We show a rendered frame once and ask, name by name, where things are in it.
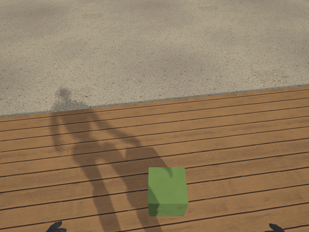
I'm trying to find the carton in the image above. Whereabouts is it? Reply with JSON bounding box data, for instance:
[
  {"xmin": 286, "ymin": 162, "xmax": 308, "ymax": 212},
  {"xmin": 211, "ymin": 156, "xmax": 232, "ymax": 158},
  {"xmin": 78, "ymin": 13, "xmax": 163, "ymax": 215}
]
[{"xmin": 148, "ymin": 167, "xmax": 189, "ymax": 217}]

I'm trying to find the left robot hand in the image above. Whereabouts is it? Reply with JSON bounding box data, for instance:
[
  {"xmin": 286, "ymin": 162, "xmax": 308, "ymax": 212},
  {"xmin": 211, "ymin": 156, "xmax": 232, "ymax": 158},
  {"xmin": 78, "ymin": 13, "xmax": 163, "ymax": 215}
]
[{"xmin": 46, "ymin": 221, "xmax": 67, "ymax": 232}]

